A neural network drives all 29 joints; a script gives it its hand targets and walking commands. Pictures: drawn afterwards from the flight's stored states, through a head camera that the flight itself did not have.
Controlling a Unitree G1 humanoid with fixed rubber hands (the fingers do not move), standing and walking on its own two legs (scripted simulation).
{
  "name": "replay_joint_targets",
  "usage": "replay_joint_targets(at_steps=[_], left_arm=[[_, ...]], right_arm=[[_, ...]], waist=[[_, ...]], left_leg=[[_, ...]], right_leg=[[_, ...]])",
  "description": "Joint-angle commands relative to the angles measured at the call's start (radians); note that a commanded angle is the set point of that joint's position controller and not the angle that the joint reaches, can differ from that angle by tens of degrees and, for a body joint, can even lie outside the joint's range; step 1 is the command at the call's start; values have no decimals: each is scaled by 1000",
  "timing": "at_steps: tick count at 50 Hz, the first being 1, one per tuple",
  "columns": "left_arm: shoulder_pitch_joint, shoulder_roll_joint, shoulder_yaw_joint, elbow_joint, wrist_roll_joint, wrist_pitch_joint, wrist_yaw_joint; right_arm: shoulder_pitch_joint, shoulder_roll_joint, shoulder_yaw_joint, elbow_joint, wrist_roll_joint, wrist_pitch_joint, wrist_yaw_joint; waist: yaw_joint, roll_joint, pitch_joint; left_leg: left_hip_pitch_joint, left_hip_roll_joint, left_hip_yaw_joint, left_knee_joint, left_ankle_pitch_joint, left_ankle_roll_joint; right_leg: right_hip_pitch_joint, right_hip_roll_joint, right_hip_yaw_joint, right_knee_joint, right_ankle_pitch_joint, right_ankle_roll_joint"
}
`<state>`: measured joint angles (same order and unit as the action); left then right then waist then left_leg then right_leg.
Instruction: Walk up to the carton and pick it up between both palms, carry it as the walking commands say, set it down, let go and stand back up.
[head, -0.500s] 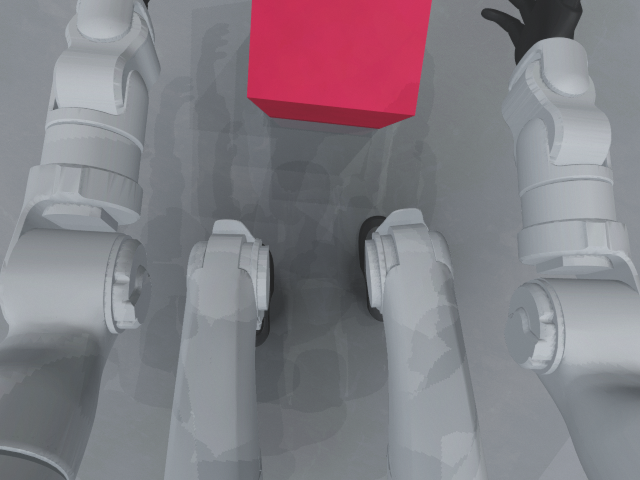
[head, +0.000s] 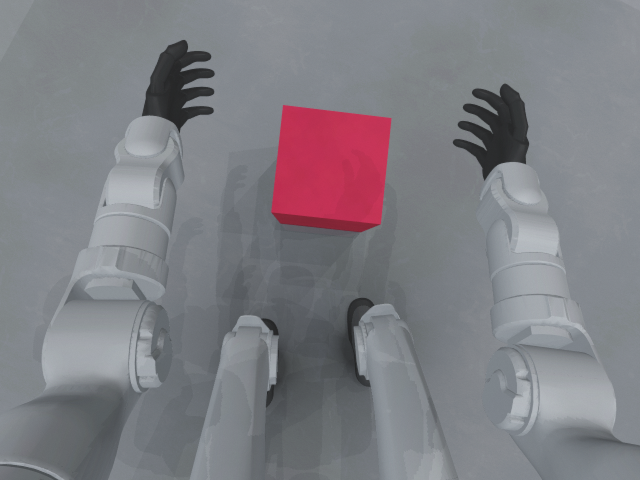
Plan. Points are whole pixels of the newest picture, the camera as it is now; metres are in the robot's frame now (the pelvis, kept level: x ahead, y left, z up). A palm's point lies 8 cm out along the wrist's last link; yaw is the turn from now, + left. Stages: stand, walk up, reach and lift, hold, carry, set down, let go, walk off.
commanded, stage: set down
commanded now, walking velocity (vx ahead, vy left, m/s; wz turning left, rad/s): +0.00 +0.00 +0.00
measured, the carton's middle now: (327, 178) +0.51 -0.05 -0.47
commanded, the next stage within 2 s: let go in 0.24 s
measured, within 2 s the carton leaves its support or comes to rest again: neither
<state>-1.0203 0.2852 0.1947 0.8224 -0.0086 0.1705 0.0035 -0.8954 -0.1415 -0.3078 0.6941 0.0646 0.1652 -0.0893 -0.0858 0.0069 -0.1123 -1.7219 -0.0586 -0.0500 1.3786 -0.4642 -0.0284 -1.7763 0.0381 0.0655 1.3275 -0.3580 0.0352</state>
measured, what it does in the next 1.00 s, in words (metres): rises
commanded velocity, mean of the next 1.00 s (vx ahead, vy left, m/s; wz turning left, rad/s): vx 0.00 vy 0.00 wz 0.00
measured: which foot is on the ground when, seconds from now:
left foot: down 0.00-1.00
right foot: down 0.00-1.00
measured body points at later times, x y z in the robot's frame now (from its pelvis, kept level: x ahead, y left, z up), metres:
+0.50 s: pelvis +0.04 +0.00 +0.09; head +0.32 +0.00 +0.44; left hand +0.48 +0.17 -0.05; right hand +0.43 -0.21 -0.05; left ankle +0.06 +0.12 -0.56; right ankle +0.10 -0.13 -0.56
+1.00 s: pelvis +0.08 +0.00 +0.17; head +0.16 -0.02 +0.61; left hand +0.29 +0.21 +0.08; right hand +0.25 -0.23 +0.08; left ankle +0.06 +0.12 -0.56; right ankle +0.10 -0.13 -0.56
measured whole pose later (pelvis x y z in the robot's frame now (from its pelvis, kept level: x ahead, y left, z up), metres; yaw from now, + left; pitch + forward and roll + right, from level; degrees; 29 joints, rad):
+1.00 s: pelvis +0.08 +0.00 +0.17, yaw +0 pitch +7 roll +0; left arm 0.09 0.16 0.07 0.51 0.04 0.02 -0.04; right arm 0.20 -0.18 -0.06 0.42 -0.01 0.03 0.08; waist -0.03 0.02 0.06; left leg -0.36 -0.02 -0.07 0.53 -0.30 -0.01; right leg -0.42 0.02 0.06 0.53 -0.23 0.01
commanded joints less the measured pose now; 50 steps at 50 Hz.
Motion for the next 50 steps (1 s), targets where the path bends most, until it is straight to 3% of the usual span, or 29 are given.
replay_joint_targets(at_steps=[1,6,11,16,19,21,23,26,28,31,35,38,40,43,50], left_arm=[[-228,104,40,-193,32,-41,-7],[-145,62,59,-190,57,-72,-28],[-68,18,95,-39,106,-114,-49],[-26,-14,103,-45,147,-141,-17],[76,-50,61,-132,160,-144,20],[232,-76,24,-237,159,-137,52],[338,-77,6,-363,155,-118,77],[469,-58,8,-512,159,-92,75],[509,-49,-9,-571,130,-95,58],[578,-32,-48,-543,92,-113,24],[734,-30,-68,-470,61,-132,-9],[890,-47,-69,-378,73,-147,-21],[938,-48,-68,-376,77,-161,-26],[975,-36,-69,-404,66,-182,-30],[1130,19,-84,-479,39,-188,-45]], right_arm=[[-162,-93,-16,-181,-21,-42,20],[-75,-44,-28,-166,-49,-70,38],[-13,2,-70,-74,-120,-113,49],[28,-28,-90,-62,-161,-146,72],[98,-53,-79,-120,-184,-157,88],[244,-80,-44,-189,-188,-155,104],[361,-118,-8,-246,-184,-142,125],[485,-148,30,-358,-155,-116,147],[533,-148,57,-399,-119,-111,158],[601,-99,100,-369,-77,-113,170],[769,-68,192,-318,-48,-125,185],[888,-76,210,-301,-72,-142,186],[912,-102,211,-329,-78,-154,182],[931,-132,207,-386,-72,-170,171],[1060,-180,206,-460,-80,-172,148]], waist=[[9,70,-1019],[3,50,-951],[1,17,-747],[17,32,-815],[24,50,-1036],[26,59,-1212],[27,75,-1263],[11,66,-1113],[-18,24,-939],[-14,15,-660],[18,40,-385],[40,27,-224],[57,33,-151],[69,8,-90],[82,-71,-52]], left_leg=[[608,-34,85,-254,334,-11],[620,-34,71,-349,441,-9],[505,-35,53,-438,443,-12],[563,-25,35,-461,570,-26],[718,-12,24,-442,733,-40],[859,-7,12,-437,866,-50],[991,-2,4,-451,915,-57],[982,-12,34,-535,745,-58],[905,-20,49,-600,562,-37],[902,-21,60,-680,351,-11],[1001,-7,59,-765,180,5],[1070,3,55,-828,133,9],[1123,8,52,-871,128,3],[1220,9,48,-924,153,7],[1438,-5,55,-980,353,17]], right_leg=[[778,31,-123,-189,366,19],[905,22,-91,-276,532,17],[947,7,-72,-346,605,17],[979,14,-74,-357,684,1],[1042,19,-76,-339,756,-8],[1138,23,-82,-325,832,-13],[1157,28,-89,-347,808,-13],[1275,24,-79,-433,749,-22],[1353,16,-71,-481,700,-21],[1360,0,-68,-571,513,-10],[1399,-18,-57,-688,250,-9],[1456,-20,-56,-747,162,-11],[1507,-19,-59,-776,153,-11],[1585,-13,-69,-815,189,-3],[1778,14,-80,-874,374,9]])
